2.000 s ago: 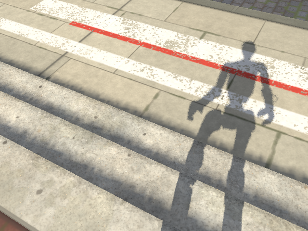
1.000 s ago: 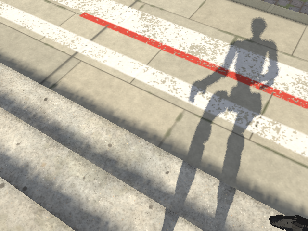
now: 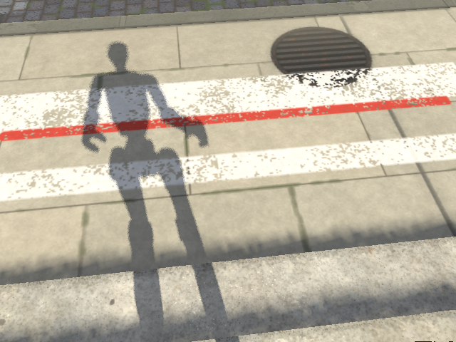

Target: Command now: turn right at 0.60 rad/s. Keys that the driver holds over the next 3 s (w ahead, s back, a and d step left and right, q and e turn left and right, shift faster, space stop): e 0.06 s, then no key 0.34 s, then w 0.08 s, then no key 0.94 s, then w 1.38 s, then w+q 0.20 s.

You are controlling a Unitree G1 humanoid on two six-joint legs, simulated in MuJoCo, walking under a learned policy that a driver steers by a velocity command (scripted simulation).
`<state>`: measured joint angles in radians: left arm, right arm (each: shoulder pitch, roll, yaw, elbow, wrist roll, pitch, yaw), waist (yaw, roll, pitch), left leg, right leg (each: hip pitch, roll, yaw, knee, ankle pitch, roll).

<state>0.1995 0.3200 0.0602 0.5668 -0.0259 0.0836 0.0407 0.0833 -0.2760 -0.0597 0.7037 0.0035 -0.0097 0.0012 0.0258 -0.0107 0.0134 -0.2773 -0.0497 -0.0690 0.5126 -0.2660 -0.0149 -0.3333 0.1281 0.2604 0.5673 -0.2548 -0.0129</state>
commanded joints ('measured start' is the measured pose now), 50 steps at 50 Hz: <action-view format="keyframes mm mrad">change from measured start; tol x16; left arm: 1 77 69 24 -74 1 -19 4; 3 51 229 81 -41 5 -31 8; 50 107 25 -1 249 30 -40 24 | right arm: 1 60 -236 -60 -49 -29 -1 -4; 50 78 -84 34 97 2 4 -3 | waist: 1 26 269 -130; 18 -28 171 -55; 21 -96 -173 -144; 26 28 -222 90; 35 16 159 -30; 50 -40 18 -46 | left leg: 1 296 395 -361 -145 606 227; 11 193 270 -93 -202 285 257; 18 103 266 -85 -127 350 235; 21 -33 94 87 -21 -55 22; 27 -283 89 41 271 -272 27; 34 196 153 -9 -94 409 58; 36 59 155 -56 -132 185 134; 50 209 124 -34 -133 461 116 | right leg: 1 -231 40 8 292 -391 -16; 3 -300 -51 -52 649 -343 61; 6 -277 -47 -77 773 -191 100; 15 -29 -132 -237 146 -182 102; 19 239 -128 -239 -250 147 16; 21 295 -317 -40 -182 257 -107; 24 194 -329 88 -344 -438 -164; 31 163 -299 -56 -207 412 -152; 35 126 -135 -170 -169 7 1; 50 193 -169 -178 -206 207 41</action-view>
